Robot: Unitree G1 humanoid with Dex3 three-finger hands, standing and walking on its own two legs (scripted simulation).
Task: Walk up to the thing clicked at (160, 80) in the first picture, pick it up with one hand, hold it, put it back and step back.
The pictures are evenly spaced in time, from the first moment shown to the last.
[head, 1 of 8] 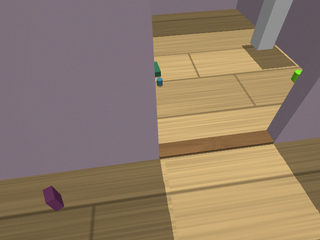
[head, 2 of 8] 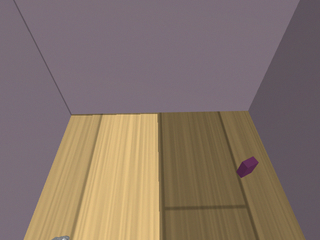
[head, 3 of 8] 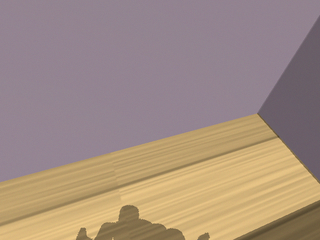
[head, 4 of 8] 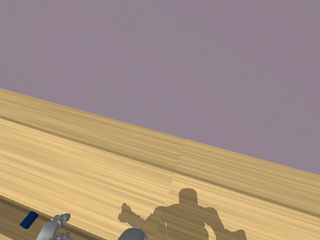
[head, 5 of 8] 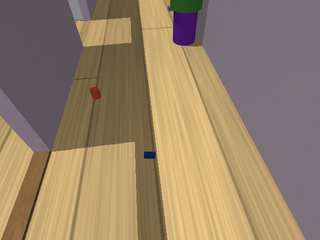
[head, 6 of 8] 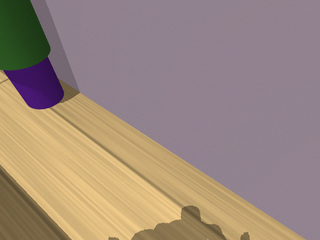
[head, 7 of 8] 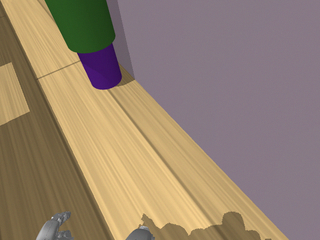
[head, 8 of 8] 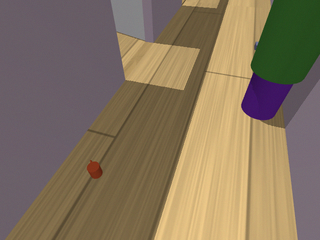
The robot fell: no
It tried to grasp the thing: no
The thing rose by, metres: 0.00
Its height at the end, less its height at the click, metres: +0.00
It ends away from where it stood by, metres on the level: 0.00
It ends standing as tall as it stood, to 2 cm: yes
